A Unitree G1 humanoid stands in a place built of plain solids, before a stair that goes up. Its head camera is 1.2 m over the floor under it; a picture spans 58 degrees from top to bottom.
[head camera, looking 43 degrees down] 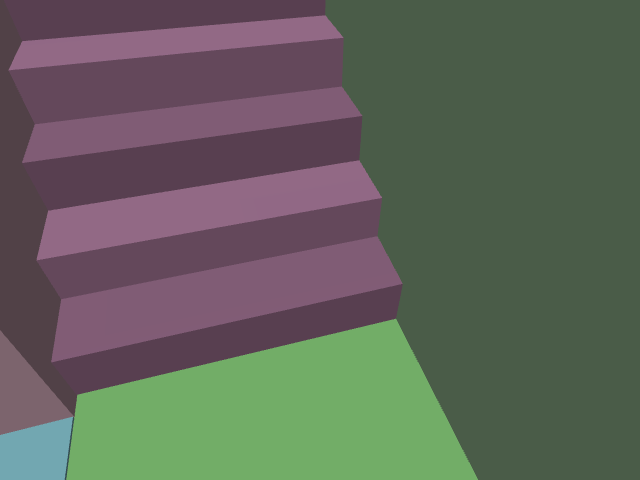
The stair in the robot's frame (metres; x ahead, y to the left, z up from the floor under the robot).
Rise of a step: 0.18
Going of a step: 0.22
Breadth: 1.21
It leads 16 degrees to the left of straight ahead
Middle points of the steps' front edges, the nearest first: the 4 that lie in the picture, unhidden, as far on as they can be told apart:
0.76 0.23 0.18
0.96 0.29 0.35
1.17 0.35 0.53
1.38 0.41 0.71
